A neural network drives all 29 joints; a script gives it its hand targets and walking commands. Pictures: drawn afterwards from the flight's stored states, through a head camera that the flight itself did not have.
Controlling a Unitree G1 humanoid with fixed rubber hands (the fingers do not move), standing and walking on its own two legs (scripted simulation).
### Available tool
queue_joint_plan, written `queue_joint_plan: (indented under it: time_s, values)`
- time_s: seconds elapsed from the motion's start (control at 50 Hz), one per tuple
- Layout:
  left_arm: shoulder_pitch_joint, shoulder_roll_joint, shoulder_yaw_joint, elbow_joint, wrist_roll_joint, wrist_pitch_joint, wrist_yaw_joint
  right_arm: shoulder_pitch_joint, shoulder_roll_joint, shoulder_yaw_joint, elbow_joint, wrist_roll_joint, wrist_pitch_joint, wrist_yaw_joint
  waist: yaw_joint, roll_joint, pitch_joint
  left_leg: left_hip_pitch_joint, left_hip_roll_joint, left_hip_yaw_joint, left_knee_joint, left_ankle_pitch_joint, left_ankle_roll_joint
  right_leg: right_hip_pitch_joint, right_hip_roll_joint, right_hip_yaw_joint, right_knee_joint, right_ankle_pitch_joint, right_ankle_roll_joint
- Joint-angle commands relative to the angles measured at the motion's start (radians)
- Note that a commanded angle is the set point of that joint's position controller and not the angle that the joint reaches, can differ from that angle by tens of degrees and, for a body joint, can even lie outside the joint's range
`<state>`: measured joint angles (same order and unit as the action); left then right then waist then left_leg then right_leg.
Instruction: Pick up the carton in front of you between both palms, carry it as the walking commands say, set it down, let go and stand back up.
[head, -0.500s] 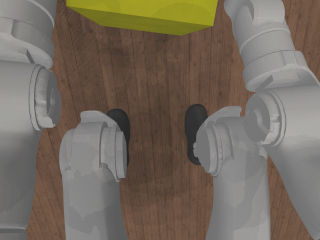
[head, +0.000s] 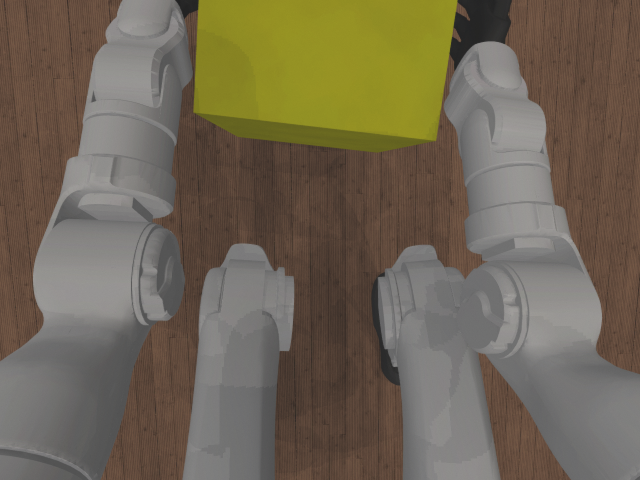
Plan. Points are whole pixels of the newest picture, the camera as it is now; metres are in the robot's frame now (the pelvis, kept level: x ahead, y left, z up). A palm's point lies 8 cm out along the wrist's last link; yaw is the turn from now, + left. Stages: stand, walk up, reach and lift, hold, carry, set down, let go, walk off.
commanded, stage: reach and lift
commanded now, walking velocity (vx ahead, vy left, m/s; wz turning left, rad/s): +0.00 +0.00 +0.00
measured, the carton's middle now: (320, 48) +0.55 +0.03 -0.18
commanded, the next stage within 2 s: none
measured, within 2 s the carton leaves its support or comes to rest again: neither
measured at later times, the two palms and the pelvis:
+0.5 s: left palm out of the picture +0.50 +0.18 +0.06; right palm (621, 10) +0.49 -0.12 +0.06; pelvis -0.01 -0.01 +0.12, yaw +2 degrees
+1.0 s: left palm out of the picture +0.44 +0.17 +0.22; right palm out of the picture +0.45 -0.13 +0.22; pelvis +0.04 -0.01 +0.25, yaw +3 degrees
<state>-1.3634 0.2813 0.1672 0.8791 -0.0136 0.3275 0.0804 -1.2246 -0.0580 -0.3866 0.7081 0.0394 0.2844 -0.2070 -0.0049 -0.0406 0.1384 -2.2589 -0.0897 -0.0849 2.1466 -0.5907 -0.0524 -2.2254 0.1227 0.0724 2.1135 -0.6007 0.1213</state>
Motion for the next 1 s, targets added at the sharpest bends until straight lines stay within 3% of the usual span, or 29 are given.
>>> queue_joint_plan:
  time_s: [0.0, 0.04, 0.08, 0.22, 0.32, 0.48, 0.6, 0.76, 0.98]
  values:
    - [-0.476, -1.174, -0.312, -0.097, -0.064, 0.002, -0.295, -0.767, 0.986, 0.467, -0.138, 0.043, 0.013, 0.297, -0.012, 0.137, -1.388, 0.816, -0.053, 0.167, -0.272, 0.469, 0.017, 0.552, 0.058, -0.226, -0.220, 0.369, -0.066]
    - [-0.434, -1.178, -0.219, 0.009, 0.014, 0.013, -0.307, -0.714, 0.988, 0.366, -0.043, -0.043, 0.030, 0.311, -0.025, 0.123, -1.190, 0.668, -0.059, 0.172, -0.336, 0.290, 0.021, 0.499, 0.058, -0.221, -0.279, 0.242, -0.072]
    - [-0.431, -1.164, -0.140, 0.056, 0.076, 0.020, -0.319, -0.684, 0.981, 0.288, 0.009, -0.107, 0.046, 0.320, -0.029, 0.118, -1.106, 0.610, -0.063, 0.171, -0.387, 0.195, 0.030, 0.489, 0.060, -0.210, -0.332, 0.178, -0.079]
    - [-0.465, -1.152, -0.043, 0.062, 0.154, 0.021, -0.330, -0.695, 1.013, 0.242, 0.032, -0.156, 0.062, 0.346, 0.004, 0.081, -1.166, 0.662, -0.063, 0.172, -0.501, 0.149, 0.045, 0.584, 0.063, -0.192, -0.452, 0.149, -0.078]
    - [-0.463, -1.212, -0.095, -0.009, 0.131, 0.040, -0.334, -0.691, 1.080, 0.314, -0.011, -0.123, 0.083, 0.362, 0.019, 0.068, -1.323, 0.805, -0.068, 0.177, -0.563, 0.192, 0.040, 0.687, 0.066, -0.195, -0.513, 0.176, -0.068]
    - [-0.348, -1.338, -0.244, -0.135, 0.057, 0.079, -0.341, -0.543, 1.155, 0.445, -0.087, -0.074, 0.118, 0.392, -0.002, 0.100, -1.442, 1.021, -0.079, 0.171, -0.647, 0.329, 0.016, 0.831, 0.067, -0.188, -0.595, 0.292, -0.071]
    - [-0.219, -1.385, -0.302, -0.168, 0.041, 0.065, -0.323, -0.396, 1.187, 0.500, -0.093, -0.055, 0.106, 0.401, -0.006, 0.105, -1.358, 1.109, -0.083, 0.148, -0.732, 0.386, 0.009, 0.912, 0.067, -0.165, -0.679, 0.346, -0.074]
    - [-0.061, -1.402, -0.289, -0.146, 0.073, 0.029, -0.300, -0.227, 1.206, 0.505, -0.053, -0.074, 0.076, 0.399, 0.003, 0.080, -1.191, 1.220, -0.081, 0.113, -0.877, 0.370, 0.018, 1.036, 0.062, -0.123, -0.832, 0.333, -0.076]
    - [0.133, -1.425, -0.315, -0.180, 0.093, 0.002, -0.303, -0.006, 1.231, 0.533, -0.057, -0.111, 0.051, 0.395, 0.003, 0.055, -1.044, 1.420, -0.064, 0.071, -1.090, 0.388, 0.032, 1.286, 0.041, -0.068, -1.061, 0.364, -0.087]
